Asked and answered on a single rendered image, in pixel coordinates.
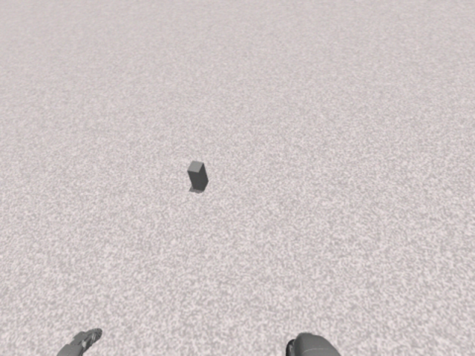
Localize carton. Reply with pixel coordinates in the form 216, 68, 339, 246
187, 160, 209, 191

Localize left robot hand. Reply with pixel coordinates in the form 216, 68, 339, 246
57, 329, 102, 356

